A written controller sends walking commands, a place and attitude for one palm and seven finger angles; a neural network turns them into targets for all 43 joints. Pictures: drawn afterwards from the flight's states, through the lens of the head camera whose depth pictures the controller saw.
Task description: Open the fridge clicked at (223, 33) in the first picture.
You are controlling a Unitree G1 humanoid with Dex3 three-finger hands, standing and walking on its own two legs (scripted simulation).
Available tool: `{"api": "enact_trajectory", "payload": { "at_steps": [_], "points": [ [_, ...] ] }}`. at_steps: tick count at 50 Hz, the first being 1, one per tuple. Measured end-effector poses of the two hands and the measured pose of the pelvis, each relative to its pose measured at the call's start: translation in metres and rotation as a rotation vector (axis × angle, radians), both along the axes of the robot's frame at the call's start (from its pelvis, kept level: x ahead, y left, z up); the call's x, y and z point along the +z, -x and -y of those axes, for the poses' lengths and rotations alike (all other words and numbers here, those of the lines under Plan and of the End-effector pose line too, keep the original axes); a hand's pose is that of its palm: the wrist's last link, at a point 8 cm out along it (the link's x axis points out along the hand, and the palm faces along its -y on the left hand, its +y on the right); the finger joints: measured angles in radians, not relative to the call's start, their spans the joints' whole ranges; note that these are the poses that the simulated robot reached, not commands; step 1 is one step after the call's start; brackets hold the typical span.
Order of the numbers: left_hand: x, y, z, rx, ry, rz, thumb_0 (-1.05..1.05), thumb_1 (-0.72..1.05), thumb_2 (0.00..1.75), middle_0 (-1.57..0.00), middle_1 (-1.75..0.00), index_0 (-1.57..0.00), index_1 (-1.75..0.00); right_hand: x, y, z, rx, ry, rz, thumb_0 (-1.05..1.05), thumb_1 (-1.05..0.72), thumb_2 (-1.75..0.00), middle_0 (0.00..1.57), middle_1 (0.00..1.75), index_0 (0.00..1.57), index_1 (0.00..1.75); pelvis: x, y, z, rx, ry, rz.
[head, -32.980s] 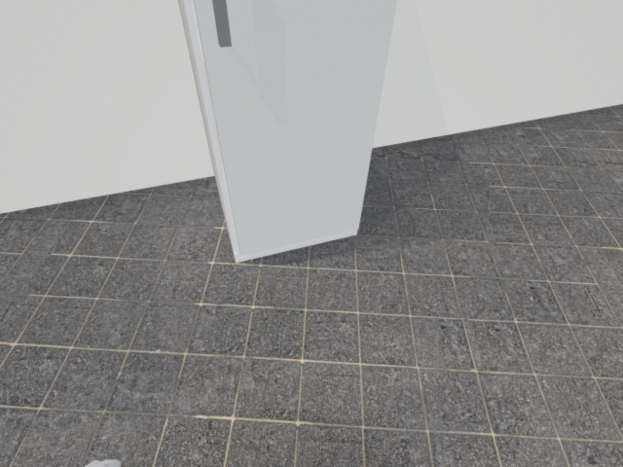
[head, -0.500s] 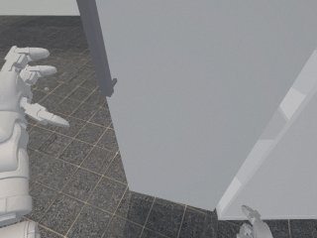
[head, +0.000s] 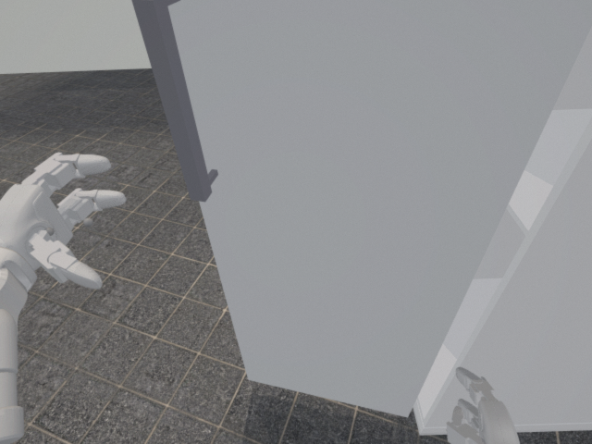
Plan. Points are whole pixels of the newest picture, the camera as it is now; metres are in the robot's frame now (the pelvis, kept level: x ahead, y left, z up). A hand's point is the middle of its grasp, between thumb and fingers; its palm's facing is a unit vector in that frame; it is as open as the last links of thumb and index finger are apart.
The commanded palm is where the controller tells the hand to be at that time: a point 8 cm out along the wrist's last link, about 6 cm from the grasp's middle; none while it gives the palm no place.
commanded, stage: draw the hand back to the body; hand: left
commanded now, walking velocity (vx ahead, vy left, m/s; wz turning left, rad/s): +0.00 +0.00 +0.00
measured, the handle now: (188, 108) +0.47 +0.19 +0.27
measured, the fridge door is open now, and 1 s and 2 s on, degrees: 75 75 75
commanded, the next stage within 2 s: step back with the hand held close in 1.28 s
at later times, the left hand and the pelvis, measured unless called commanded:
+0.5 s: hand (44, 289) +0.22 +0.29 +0.18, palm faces +0.52 -0.82 -0.25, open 12.8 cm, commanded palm +0.17 +0.31 +0.19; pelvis -0.01 +0.01 +0.00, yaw +0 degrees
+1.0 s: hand (48, 337) +0.18 +0.28 +0.15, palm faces +0.49 -0.79 -0.36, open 8.0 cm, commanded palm +0.14 +0.31 +0.18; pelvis +0.00 +0.00 +0.00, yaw +0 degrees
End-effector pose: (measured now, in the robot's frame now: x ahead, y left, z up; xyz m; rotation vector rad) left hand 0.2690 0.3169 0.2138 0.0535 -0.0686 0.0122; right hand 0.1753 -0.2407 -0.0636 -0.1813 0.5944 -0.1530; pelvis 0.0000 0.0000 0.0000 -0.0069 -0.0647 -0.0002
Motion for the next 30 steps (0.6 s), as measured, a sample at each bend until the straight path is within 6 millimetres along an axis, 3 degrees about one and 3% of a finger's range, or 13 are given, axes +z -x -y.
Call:
{"api": "enact_trajectory", "payload": {
  "at_steps": [11,13,20,30],
  "points": [
    [-0.022,0.046,-0.002,0.045,-0.008,-0.003,-0.02,-0.52,0.22,-0.25,-1.13,-0.25,-1.13,0.019,-0.02,-0.023,0.076,0.023,0.076,0.02,-0.9,-0.9,0.2,0.29,0.2,0.3,0.0,0.007,-0.006,0.014,0.005,0.031],
    [-0.017,0.054,-0.002,0.145,-0.108,0.038,-0.02,-0.49,0.23,-0.26,-1.11,-0.25,-1.12,0.02,-0.02,-0.029,0.108,0.032,0.088,0.02,-0.9,-0.9,0.2,0.29,0.2,0.3,0.001,0.009,-0.007,0.014,0.009,0.036],
    [-0.02,0.087,-0.005,0.449,-0.235,0.175,-0.02,-0.3,0.32,-0.25,-1.0,-0.25,-1.0,0.003,-0.002,-0.043,0.138,0.016,0.009,0.01,-0.9,-0.9,0.21,0.29,0.2,0.3,0.004,0.012,-0.009,0.003,0.009,0.038],
    [-0.028,0.097,-0.002,0.507,-0.294,0.175,-0.01,0.04,0.49,-0.24,-0.8,-0.24,-0.8,-0.021,0.025,-0.033,0.086,0.015,-0.128,0.02,-0.9,-0.9,0.21,0.3,0.21,0.3,0.005,0.006,-0.01,-0.004,0.005,0.053]
  ]
}}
